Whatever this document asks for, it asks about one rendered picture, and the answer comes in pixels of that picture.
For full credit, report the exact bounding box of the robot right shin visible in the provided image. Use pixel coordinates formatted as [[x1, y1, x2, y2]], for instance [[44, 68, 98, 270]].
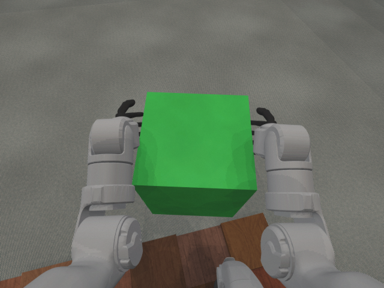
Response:
[[223, 257, 235, 263]]

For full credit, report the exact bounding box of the robot right forearm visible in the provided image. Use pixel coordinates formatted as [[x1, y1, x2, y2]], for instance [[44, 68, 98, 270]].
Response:
[[253, 123, 335, 257]]

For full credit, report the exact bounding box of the left robot hand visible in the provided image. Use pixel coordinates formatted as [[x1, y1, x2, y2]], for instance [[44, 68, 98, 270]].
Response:
[[115, 100, 143, 136]]

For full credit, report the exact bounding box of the right robot hand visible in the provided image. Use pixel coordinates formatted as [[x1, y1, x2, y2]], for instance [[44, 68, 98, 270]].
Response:
[[251, 107, 277, 155]]

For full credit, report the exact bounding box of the carton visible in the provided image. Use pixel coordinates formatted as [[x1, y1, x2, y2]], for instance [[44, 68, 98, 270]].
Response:
[[132, 92, 257, 217]]

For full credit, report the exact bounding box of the left robot upper arm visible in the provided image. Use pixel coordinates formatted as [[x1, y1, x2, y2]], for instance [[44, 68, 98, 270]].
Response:
[[24, 215, 143, 288]]

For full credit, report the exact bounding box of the right robot thigh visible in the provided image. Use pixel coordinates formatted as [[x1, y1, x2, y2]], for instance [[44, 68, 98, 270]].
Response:
[[217, 260, 263, 288]]

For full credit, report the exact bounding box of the robot left forearm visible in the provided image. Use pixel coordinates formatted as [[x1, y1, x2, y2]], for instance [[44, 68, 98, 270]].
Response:
[[71, 116, 140, 258]]

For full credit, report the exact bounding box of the right robot upper arm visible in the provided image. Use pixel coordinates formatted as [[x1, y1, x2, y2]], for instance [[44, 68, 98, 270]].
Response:
[[260, 223, 384, 288]]

